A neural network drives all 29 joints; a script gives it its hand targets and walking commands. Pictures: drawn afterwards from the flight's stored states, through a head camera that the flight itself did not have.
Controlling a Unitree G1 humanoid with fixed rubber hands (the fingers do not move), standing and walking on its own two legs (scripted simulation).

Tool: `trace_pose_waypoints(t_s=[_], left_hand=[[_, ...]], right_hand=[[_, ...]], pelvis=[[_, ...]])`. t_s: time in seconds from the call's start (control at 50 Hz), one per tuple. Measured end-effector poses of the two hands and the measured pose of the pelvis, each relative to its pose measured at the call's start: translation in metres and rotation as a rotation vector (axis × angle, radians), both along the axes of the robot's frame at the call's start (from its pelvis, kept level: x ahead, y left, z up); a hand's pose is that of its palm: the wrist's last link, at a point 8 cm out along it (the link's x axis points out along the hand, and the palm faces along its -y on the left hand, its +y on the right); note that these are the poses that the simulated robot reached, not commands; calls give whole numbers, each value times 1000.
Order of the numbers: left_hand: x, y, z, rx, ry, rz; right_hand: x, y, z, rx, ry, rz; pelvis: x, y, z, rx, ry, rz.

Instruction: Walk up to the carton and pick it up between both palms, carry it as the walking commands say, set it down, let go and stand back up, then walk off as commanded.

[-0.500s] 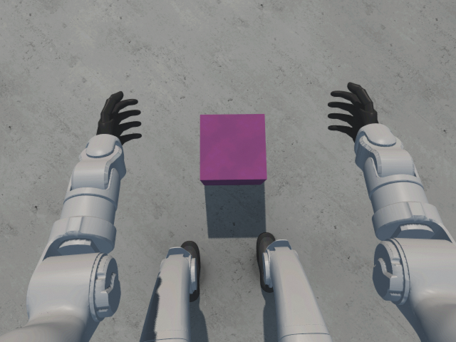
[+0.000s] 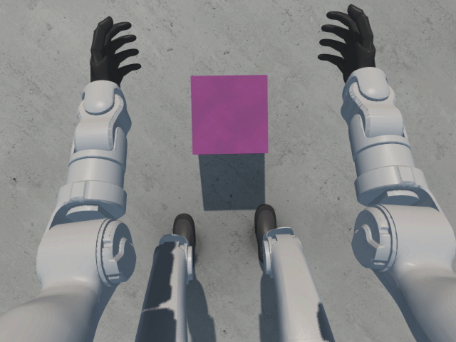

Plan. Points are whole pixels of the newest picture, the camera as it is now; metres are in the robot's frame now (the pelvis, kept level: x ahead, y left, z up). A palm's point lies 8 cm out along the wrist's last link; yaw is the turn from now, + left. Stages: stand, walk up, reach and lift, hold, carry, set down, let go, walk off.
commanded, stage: reach and lift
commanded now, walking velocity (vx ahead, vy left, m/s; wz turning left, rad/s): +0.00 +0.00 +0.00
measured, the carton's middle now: (229, 118) +0.49 -0.02 -0.58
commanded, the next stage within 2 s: none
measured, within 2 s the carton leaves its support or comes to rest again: neither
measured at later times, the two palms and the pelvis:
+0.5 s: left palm (140, 109) +0.49 +0.17 -0.31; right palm (317, 99) +0.49 -0.20 -0.31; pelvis -0.06 +0.01 -0.13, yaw +0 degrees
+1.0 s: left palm (157, 116) +0.49 +0.17 -0.42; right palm (301, 110) +0.49 -0.20 -0.42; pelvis -0.07 +0.01 -0.25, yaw +1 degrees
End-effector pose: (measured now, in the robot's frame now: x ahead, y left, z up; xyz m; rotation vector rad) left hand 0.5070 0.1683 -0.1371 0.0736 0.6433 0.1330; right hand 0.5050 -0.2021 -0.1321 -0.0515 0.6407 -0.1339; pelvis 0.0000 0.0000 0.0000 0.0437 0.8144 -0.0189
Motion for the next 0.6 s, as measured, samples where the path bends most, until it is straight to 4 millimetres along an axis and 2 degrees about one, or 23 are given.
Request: trace_pose_waypoints(t_s=[0.1, 0.2, 0.38, 0.52, 0.6], left_hand=[[-13, 8, -18, 3, 46, 16], [-10, 9, -42, -4, 19, 11], [-10, 4, -119, -11, 17, 20], [-18, 4, -185, -15, 17, 24], [-20, -5, -206, -21, 51, 1]], right_hand=[[-12, -4, -17, 2, 31, -21], [-12, -3, -46, -8, 35, -9], [-13, 2, -125, -12, 25, -20], [-15, 0, -183, -29, 2, -28], [-20, 5, -207, 1, 46, -32]], pelvis=[[0, 3, -12, 0, 43, -4], [-12, 7, -42, 1, 61, -1], [-40, 14, -108, 4, 30, 0], [-66, 15, -136, -5, -231, -5], [-67, 13, -164, -5, -229, -5]])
